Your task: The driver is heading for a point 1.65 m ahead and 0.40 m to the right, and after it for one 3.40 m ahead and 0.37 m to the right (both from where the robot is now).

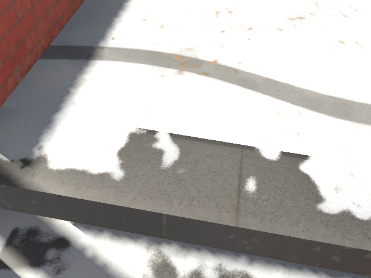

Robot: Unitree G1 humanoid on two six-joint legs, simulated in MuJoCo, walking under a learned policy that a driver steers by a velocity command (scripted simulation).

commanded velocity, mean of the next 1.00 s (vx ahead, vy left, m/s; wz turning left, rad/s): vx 0.48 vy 0.00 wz -0.43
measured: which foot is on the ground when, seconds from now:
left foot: down 0.00-0.42, up 0.44-0.98, down 1.00-1.00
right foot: up 0.00-0.40, down 0.42-1.00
